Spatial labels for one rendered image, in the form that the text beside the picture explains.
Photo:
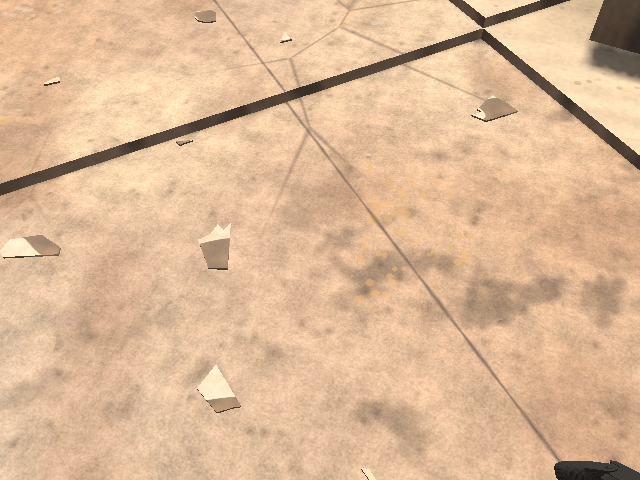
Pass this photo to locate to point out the robot right hand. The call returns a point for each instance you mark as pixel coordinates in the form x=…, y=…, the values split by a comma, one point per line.
x=589, y=470

